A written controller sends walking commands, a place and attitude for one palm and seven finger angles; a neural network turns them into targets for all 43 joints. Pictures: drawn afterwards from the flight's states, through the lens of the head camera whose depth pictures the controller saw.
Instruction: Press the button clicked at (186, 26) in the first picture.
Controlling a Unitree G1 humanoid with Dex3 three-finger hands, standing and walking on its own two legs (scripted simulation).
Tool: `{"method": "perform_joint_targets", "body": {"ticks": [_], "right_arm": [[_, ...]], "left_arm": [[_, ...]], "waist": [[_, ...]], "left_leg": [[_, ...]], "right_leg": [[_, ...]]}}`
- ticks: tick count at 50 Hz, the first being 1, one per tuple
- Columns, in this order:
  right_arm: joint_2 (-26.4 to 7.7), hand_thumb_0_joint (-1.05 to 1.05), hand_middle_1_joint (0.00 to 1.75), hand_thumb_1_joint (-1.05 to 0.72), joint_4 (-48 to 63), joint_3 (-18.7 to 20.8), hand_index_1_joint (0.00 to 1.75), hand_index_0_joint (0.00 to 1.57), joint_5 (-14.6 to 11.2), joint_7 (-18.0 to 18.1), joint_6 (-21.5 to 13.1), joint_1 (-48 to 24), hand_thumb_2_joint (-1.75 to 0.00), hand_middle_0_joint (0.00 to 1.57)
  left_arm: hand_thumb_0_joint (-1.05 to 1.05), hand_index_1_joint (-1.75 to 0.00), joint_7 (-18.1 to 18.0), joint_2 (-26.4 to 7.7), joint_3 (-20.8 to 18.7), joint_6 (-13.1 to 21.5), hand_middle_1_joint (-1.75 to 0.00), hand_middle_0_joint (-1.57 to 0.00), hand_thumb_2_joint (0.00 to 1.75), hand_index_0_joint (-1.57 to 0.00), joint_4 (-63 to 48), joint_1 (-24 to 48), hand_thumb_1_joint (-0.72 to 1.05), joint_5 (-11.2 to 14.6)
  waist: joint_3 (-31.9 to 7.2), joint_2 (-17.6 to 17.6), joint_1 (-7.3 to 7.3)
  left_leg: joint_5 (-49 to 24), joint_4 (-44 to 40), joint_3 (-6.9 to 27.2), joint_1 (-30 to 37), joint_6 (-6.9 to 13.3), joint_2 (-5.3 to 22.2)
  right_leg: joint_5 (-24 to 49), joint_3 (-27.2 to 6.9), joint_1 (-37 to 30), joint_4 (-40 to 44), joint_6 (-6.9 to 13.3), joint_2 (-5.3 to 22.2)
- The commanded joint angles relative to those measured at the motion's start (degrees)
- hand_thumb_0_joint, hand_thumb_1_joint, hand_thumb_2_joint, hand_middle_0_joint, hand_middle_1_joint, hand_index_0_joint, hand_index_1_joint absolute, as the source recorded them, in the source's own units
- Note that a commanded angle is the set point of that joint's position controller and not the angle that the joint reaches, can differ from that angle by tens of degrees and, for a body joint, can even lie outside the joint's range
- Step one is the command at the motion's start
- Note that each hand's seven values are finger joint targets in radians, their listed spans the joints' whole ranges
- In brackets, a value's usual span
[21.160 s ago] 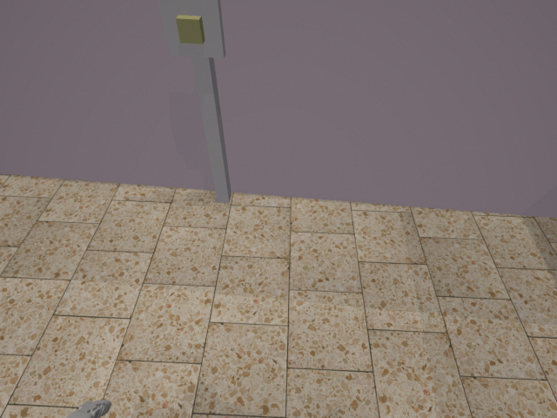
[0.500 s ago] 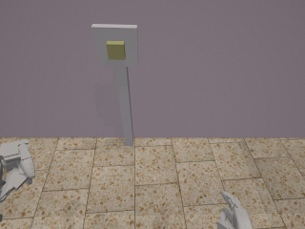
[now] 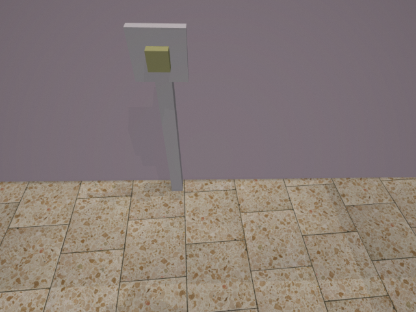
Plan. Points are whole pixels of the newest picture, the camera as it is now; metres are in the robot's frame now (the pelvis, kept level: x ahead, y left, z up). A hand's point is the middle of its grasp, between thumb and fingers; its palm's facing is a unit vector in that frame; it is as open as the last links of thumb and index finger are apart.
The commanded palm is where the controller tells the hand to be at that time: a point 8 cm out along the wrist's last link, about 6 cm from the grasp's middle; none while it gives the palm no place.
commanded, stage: let the arm hang, fingers relaxed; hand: left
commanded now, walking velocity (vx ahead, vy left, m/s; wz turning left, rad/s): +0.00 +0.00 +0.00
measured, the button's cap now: (158, 58) +0.80 +0.18 +0.07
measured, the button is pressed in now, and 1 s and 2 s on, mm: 0 0 0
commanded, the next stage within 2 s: stand and wait in 0.82 s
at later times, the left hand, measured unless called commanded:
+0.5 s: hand out of the picture -0.01 +0.18 -0.17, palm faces +0.02 -0.98 -0.22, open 7.0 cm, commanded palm none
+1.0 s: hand out of the picture +0.02 +0.17 -0.16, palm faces +0.01 -0.98 -0.22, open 7.4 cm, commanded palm none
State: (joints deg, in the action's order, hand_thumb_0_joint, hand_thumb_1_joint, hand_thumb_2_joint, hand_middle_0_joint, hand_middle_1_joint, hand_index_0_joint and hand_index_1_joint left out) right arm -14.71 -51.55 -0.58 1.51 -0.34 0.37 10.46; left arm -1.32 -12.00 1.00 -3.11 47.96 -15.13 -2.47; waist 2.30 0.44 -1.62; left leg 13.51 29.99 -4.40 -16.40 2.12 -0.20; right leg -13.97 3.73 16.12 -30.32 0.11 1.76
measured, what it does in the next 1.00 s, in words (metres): stands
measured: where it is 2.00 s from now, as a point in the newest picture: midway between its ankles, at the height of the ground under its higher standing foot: outside the picture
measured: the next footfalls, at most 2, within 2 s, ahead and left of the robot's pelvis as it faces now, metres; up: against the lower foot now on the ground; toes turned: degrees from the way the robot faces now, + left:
none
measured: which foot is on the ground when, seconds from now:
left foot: down 0.00-1.00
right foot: down 0.00-1.00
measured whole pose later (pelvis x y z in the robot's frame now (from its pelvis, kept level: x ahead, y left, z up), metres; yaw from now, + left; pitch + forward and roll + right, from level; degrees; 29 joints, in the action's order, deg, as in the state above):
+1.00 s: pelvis +0.02 -0.01 +0.01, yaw +0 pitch -1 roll +0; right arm -8.9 -65.0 0.4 0.9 1.6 0.1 15.3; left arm -1.7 -9.6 -0.6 0.6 66.1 -14.5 -0.8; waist 2.9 -0.7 -0.6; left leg 11.2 22.3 -4.1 -10.1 1.2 0.3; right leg -11.5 4.1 9.7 -22.3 0.8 0.7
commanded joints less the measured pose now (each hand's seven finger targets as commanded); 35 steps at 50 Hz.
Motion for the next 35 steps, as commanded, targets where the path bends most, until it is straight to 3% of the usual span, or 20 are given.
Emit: {"method": "perform_joint_targets", "body": {"ticks": [1,5,8,16,22,35], "right_arm": [[-3.9,0.00,0.30,-0.90,-1.1,1.1,0.30,0.20,-0.2,0.7,-0.3,1.4,-0.90,0.20],[-3.0,0.00,0.30,-0.90,-4.8,1.6,0.30,0.20,-0.3,1.1,0.1,4.9,-0.90,0.20],[-2.9,0.00,0.30,-0.90,-7.2,1.9,0.30,0.20,-0.5,1.4,0.2,7.5,-0.90,0.20],[0.0,0.00,0.30,-0.90,-11.1,1.8,0.30,0.20,-0.5,1.8,0.1,11.3,-0.90,0.20],[1.5,0.00,0.30,-0.90,-11.9,1.8,0.30,0.20,-0.6,1.9,0.2,11.7,-0.90,0.20],[2.6,0.00,0.30,-0.90,-12.1,1.8,0.30,0.20,-0.5,2.2,-0.5,10.8,-0.90,0.20]], "left_arm": [[0.00,-0.90,0.2,-8.5,-2.5,3.1,-0.90,-0.75,0.90,-0.75,3.3,-1.5,0.90,1.7],[0.00,-0.74,0.2,-7.6,-2.8,3.3,-0.74,-0.60,0.90,-0.60,9.1,-2.2,0.90,1.6],[0.00,-0.62,0.1,-7.2,-2.4,3.5,-0.62,-0.49,0.90,-0.49,12.1,-2.7,0.90,1.7],[0.00,-0.30,-0.5,-5.0,-2.2,3.4,-0.30,-0.20,0.90,-0.20,16.0,-4.4,0.90,1.8],[0.00,-0.30,-0.9,-3.5,-2.4,3.3,-0.30,-0.20,0.90,-0.20,16.5,-5.4,0.90,1.7],[0.00,-0.30,-1.0,-2.4,-2.7,3.8,-0.30,-0.20,0.90,-0.20,16.2,-3.6,0.90,1.8]], "waist": [[-2.9,-7.9,1.76],[-1.5,-6.8,1.56],[-0.5,-1.7,1.24],[1.7,-0.1,1.16],[3.7,-0.9,1.40],[2.8,-1.6,1.21]], "left_leg": [[1.8,-10.7,7.8,0.4,-0.5,5.7],[5.2,-12.0,8.0,0.6,-0.3,5.8],[4.2,-12.0,7.9,2.1,-0.1,6.1],[2.6,-12.4,7.3,2.7,0.1,6.1],[3.4,-12.9,7.1,1.7,0.0,6.0],[-2.6,-12.5,6.6,3.3,-0.5,6.2]], "right_leg": [[-0.8,-7.4,-4.9,9.4,2.6,4.2],[-1.9,-6.6,-5.0,11.8,2.9,4.1],[-3.0,-6.1,-3.8,12.8,2.9,4.3],[-3.2,-5.4,-2.5,12.5,2.7,4.3],[-3.2,-5.2,-1.6,12.2,2.4,3.9],[2.6,-5.3,-3.8,11.9,2.3,4.3]]}}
